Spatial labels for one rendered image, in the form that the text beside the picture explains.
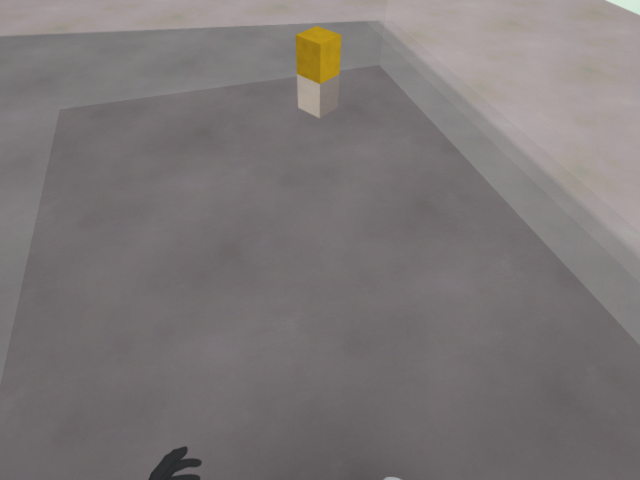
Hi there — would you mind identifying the carton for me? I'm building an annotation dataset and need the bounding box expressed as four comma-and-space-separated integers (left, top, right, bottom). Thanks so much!
296, 26, 341, 84

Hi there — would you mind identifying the left robot hand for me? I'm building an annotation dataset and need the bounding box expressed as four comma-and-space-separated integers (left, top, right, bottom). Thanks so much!
149, 446, 202, 480

